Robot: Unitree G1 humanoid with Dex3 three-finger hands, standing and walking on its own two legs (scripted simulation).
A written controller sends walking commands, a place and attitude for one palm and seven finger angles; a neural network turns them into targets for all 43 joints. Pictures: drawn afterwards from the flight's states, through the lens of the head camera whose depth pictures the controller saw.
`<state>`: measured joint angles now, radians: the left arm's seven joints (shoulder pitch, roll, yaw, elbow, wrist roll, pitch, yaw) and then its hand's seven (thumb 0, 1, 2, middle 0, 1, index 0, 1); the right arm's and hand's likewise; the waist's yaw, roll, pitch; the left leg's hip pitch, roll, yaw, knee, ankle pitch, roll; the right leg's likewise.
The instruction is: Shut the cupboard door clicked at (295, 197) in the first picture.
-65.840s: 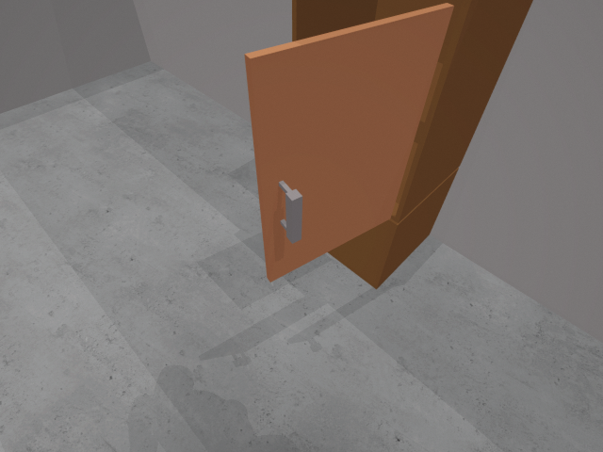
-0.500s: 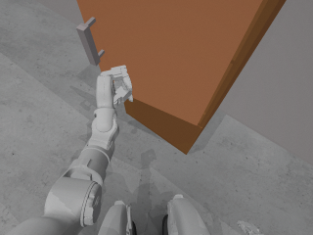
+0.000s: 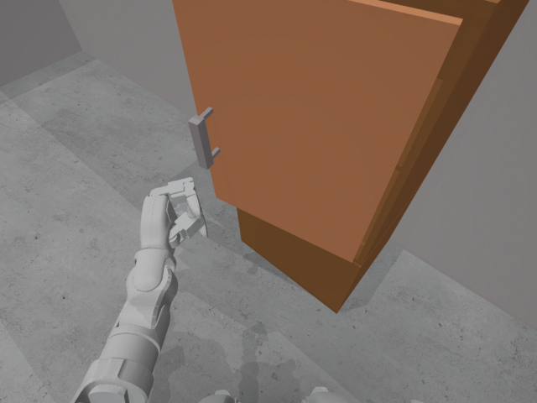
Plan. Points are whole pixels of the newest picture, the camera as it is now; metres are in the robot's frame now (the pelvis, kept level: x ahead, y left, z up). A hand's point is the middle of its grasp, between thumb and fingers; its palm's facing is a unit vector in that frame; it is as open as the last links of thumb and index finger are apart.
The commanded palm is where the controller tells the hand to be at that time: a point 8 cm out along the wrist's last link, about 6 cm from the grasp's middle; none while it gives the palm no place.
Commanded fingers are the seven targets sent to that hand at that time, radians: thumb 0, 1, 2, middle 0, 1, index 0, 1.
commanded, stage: draw the hand back to the body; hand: left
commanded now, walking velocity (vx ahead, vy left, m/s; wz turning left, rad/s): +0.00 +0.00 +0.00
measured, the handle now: (207, 138) +0.64 +0.14 -0.02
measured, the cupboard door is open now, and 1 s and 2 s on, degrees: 10 10 10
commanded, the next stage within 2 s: step back with the hand held close in 1.18 s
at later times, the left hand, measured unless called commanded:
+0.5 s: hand (75, 251) +0.27 +0.21 +0.15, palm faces +0.25 -0.93 -0.27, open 3.9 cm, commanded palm +0.23 +0.26 +0.17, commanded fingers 0.00 0.90 0.90 -0.58 -0.72 -0.58 -0.72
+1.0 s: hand out of the picture +0.20 +0.28 +0.21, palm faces +0.50 -0.77 -0.40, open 7.2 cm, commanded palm +0.15 +0.31 +0.23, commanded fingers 0.00 0.90 0.90 -0.20 -0.30 -0.20 -0.30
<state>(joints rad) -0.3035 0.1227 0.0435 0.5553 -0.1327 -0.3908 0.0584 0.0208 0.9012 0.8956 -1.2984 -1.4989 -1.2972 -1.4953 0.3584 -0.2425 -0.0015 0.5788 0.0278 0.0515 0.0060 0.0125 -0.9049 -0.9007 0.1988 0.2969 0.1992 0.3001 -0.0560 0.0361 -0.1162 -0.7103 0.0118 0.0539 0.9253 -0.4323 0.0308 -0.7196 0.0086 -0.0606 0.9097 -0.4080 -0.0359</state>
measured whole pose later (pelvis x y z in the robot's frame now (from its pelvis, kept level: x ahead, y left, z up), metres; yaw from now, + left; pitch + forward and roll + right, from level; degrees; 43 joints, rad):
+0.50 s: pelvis +0.03 +0.02 +0.05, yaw +1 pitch -2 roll +0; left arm 0.23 0.27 0.07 -0.13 -0.07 -0.03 0.09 0.02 0.90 0.89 -0.85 -1.00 -0.84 -1.00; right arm 0.18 -0.20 0.07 0.52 0.04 0.04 -0.08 0.01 -0.90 -0.90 0.20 0.30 0.20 0.30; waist 0.04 0.07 -0.02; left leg -0.18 -0.03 0.04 0.51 -0.30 0.05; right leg -0.19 -0.01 -0.06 0.50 -0.28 -0.01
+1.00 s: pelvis +0.02 +0.01 +0.05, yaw +2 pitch -4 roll +0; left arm 0.45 0.33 0.34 -0.34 -0.08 -0.05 0.12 0.02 0.90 0.90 -0.25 -0.35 -0.25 -0.34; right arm 0.21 -0.25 0.01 0.62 0.02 -0.05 -0.07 0.02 -0.90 -0.90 0.20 0.30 0.20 0.30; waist 0.07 0.09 0.02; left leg -0.10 -0.03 0.03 0.43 -0.25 0.04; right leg -0.10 0.00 -0.07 0.42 -0.24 -0.02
